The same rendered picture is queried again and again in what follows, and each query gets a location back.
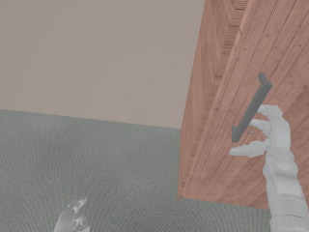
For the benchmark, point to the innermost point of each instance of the robot right hand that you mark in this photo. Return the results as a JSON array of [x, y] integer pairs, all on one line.
[[277, 129]]

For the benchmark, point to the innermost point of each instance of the handle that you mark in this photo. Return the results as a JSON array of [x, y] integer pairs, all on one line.
[[252, 108]]

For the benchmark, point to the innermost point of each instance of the right robot forearm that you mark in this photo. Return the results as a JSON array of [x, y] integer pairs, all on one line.
[[285, 197]]

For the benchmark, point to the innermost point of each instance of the wardrobe door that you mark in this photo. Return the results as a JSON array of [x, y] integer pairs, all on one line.
[[273, 38]]

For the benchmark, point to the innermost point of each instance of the robot left hand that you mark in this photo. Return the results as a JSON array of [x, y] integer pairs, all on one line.
[[68, 221]]

